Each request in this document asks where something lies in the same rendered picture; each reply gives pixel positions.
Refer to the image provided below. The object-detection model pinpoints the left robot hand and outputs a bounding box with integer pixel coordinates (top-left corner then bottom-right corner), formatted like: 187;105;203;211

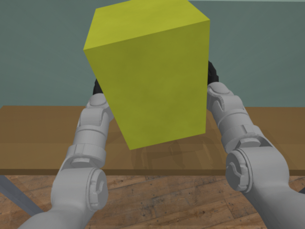
93;79;103;95

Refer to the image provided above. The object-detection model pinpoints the left robot upper arm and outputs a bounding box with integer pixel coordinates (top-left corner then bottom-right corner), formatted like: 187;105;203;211
17;167;108;229

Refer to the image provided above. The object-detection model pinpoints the carton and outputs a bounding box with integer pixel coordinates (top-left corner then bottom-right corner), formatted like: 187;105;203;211
83;0;210;150

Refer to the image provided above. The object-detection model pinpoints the robot right forearm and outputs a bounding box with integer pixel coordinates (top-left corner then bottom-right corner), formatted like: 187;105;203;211
206;82;289;173

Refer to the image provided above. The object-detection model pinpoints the right robot hand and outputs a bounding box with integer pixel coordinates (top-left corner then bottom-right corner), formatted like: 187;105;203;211
207;61;219;85

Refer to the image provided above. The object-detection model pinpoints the right robot upper arm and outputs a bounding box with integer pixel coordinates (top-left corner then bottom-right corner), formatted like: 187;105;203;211
225;146;305;229

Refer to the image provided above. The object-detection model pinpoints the robot left forearm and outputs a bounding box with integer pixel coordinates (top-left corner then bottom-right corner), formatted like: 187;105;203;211
51;93;114;204

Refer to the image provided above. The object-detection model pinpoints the table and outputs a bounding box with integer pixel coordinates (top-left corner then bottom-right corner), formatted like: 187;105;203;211
0;105;305;216

